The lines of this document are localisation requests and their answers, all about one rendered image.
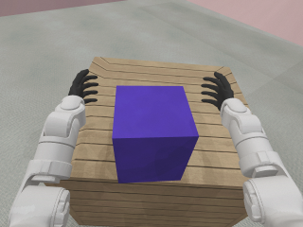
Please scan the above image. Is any pedestal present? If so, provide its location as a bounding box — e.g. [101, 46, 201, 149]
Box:
[44, 57, 252, 227]

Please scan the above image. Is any carton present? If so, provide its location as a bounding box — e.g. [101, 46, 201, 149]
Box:
[112, 85, 199, 183]

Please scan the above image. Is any robot right hand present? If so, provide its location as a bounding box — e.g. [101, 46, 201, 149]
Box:
[201, 72, 234, 111]

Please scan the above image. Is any robot left hand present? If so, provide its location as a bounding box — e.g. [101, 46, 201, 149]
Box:
[68, 69, 98, 104]

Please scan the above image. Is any robot right forearm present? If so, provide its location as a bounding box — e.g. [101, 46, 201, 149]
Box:
[220, 97, 303, 204]

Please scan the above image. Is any left robot upper arm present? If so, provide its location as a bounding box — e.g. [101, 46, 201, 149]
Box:
[9, 185, 70, 227]

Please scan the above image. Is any right robot upper arm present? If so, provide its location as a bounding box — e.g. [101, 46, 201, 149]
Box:
[242, 175, 303, 227]

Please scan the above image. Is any robot left forearm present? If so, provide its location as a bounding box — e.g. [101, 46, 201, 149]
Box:
[8, 95, 86, 227]

